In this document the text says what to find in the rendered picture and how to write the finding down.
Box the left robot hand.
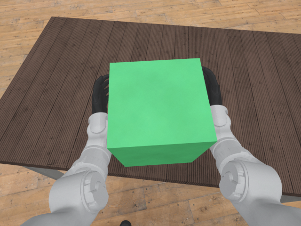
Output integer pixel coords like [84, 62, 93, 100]
[92, 74, 109, 114]

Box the carton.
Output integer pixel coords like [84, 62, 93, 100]
[107, 58, 217, 167]

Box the left robot upper arm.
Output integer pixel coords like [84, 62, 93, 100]
[20, 170, 109, 226]

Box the table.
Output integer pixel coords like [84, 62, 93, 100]
[0, 16, 301, 203]

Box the right robot hand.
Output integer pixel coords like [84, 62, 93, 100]
[202, 66, 222, 106]

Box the right robot upper arm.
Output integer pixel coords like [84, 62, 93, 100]
[219, 160, 301, 226]

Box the robot right forearm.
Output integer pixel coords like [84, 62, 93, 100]
[210, 105, 265, 175]

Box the robot left forearm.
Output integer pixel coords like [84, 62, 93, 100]
[49, 112, 112, 196]

